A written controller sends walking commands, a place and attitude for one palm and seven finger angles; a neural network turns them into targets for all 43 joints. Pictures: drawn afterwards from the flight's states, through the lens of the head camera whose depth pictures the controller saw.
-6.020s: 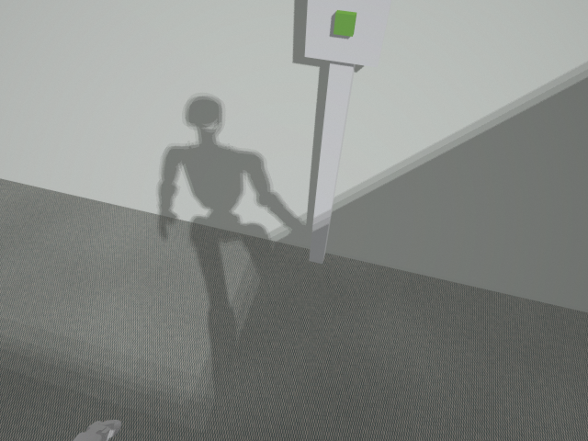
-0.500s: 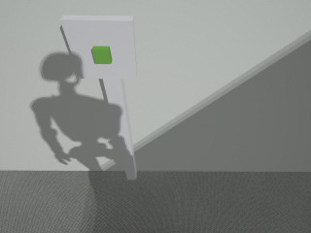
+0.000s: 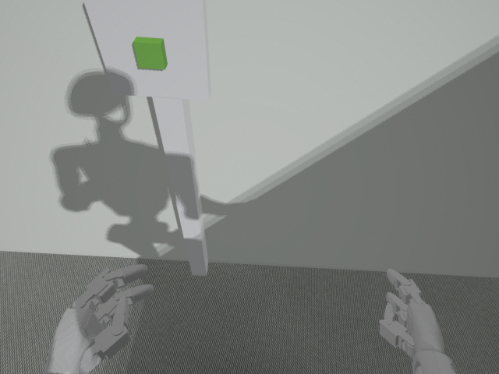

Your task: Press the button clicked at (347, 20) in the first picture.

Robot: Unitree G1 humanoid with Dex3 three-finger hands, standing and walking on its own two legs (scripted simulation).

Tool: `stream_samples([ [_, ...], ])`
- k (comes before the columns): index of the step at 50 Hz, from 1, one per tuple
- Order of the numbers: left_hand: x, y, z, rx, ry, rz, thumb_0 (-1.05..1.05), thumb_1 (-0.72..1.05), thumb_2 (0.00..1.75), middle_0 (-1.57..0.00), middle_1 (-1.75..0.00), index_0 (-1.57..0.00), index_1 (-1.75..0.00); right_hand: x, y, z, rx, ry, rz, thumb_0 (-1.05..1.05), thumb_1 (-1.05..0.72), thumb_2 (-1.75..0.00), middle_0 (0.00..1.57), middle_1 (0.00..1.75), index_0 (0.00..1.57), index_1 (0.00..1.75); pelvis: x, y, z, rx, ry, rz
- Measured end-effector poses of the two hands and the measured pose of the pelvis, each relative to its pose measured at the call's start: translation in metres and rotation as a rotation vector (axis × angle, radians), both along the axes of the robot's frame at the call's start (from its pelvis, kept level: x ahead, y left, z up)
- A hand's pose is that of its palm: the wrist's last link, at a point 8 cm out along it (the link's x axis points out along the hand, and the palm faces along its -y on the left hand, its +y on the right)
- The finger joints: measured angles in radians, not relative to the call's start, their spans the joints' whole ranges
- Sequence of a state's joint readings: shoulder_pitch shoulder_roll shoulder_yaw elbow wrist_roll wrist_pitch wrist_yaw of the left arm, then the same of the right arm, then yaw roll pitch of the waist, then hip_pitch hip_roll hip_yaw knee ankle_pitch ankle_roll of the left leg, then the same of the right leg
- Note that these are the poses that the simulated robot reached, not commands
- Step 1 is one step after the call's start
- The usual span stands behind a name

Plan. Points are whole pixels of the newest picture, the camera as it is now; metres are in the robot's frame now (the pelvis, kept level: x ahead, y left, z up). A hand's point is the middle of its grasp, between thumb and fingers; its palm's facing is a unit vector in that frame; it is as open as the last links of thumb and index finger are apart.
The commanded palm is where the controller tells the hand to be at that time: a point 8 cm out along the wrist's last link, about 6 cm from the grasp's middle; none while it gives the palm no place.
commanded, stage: raise the hand and make a fist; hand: left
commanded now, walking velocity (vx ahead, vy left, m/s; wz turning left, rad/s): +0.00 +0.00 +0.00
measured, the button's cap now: (151, 52) +0.56 +0.21 +0.23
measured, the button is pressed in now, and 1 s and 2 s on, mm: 0 0 0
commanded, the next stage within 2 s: aim a knuckle at the button in 1.62 s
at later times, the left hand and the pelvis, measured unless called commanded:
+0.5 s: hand (83, 289) +0.20 +0.22 +0.11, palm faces +0.12 -0.99 -0.08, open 3.1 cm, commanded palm +0.16 +0.26 +0.11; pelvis -0.01 -0.01 +0.01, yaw +0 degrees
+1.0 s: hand (40, 247) +0.22 +0.25 +0.17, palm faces +0.04 -1.00 -0.07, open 3.1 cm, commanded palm +0.18 +0.30 +0.20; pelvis +0.00 +0.04 +0.03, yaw +2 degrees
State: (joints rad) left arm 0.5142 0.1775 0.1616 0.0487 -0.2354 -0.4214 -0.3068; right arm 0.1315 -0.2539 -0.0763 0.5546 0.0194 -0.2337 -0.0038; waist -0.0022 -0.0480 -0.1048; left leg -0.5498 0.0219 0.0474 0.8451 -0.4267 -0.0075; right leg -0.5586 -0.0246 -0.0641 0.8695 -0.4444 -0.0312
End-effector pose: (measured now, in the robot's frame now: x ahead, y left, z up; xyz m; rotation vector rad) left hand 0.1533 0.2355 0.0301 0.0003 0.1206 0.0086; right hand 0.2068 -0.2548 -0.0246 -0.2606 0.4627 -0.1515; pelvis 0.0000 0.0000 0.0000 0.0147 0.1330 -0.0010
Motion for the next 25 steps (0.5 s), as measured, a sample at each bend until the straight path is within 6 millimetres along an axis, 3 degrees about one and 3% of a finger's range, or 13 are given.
stream_samples([
  [3, -0.040, 0.014, -0.013, 0.023, 0.082, 0.104, 0.01, 0.90, 0.90, -0.58, -0.71, -0.58, -0.71, 0.021, 0.001, 0.007, -0.028, -0.054, 0.059, 0.01, -0.91, -0.90, 0.20, 0.30, 0.20, 0.30, -0.005, -0.009, -0.007, -0.010, 0.005, 0.022],
  [5, -0.057, 0.023, -0.005, 0.057, 0.051, 0.191, 0.01, 0.90, 0.90, -0.63, -0.77, -0.63, -0.76, 0.028, 0.006, 0.005, -0.032, -0.067, 0.096, 0.01, -0.91, -0.90, 0.20, 0.30, 0.20, 0.30, -0.008, -0.014, -0.011, -0.021, 0.005, 0.042],
  [7, -0.062, 0.028, 0.012, 0.089, -0.052, 0.237, 0.02, 0.90, 0.90, -0.69, -0.83, -0.68, -0.82, 0.029, 0.013, -0.002, -0.025, -0.062, 0.133, 0.01, -0.91, -0.90, 0.20, 0.30, 0.20, 0.30, -0.011, -0.018, -0.014, -0.033, 0.001, 0.060],
  [9, -0.055, 0.024, 0.031, 0.107, -0.175, 0.219, 0.02, 0.90, 0.90, -0.74, -0.89, -0.74, -0.88, 0.023, 0.021, -0.014, -0.005, -0.041, 0.159, 0.00, -0.91, -0.90, 0.20, 0.30, 0.20, 0.30, -0.015, -0.021, -0.016, -0.042, -0.008, 0.072],
  [12, -0.026, 0.008, 0.050, 0.106, -0.275, 0.074, 0.02, 0.90, 0.91, -0.82, -0.98, -0.82, -0.97, 0.004, 0.030, -0.033, 0.044, 0.014, 0.166, 0.01, -0.91, -0.90, 0.20, 0.30, 0.20, 0.30, -0.020, -0.023, -0.016, -0.050, -0.022, 0.078],
  [15, 0.008, -0.004, 0.053, 0.103, -0.197, -0.094, 0.01, 0.90, 0.91, -0.90, -1.07, -0.90, -1.06, -0.025, 0.033, -0.046, 0.099, 0.084, 0.115, 0.01, -0.91, -0.90, 0.20, 0.30, 0.21, 0.30, -0.021, -0.024, -0.011, -0.041, -0.029, 0.062],
  [18, 0.028, 0.000, 0.050, 0.073, -0.056, -0.125, 0.01, 0.89, 0.90, -0.99, -1.16, -0.99, -1.15, -0.054, 0.027, -0.052, 0.136, 0.143, 0.030, 0.01, -0.91, -0.90, 0.20, 0.30, 0.21, 0.30, -0.018, -0.022, -0.003, -0.027, -0.040, 0.039],
  [21, 0.032, 0.015, 0.058, 0.046, -0.021, -0.019, 0.02, 0.89, 0.90, -1.07, -1.25, -1.07, -1.24, -0.078, 0.018, -0.052, 0.139, 0.186, -0.048, 0.01, -0.90, -0.90, 0.20, 0.30, 0.21, 0.30, -0.012, -0.018, 0.005, -0.019, -0.047, 0.018],
  [25, 0.019, 0.036, 0.082, 0.082, -0.107, 0.111, 0.02, 0.89, 0.90, -1.17, -1.36, -1.17, -1.35, -0.095, 0.006, -0.049, 0.102, 0.226, -0.087, 0.01, -0.91, -0.90, 0.20, 0.30, 0.21, 0.30, -0.005, -0.010, 0.011, -0.018, -0.051, 0.010],
])
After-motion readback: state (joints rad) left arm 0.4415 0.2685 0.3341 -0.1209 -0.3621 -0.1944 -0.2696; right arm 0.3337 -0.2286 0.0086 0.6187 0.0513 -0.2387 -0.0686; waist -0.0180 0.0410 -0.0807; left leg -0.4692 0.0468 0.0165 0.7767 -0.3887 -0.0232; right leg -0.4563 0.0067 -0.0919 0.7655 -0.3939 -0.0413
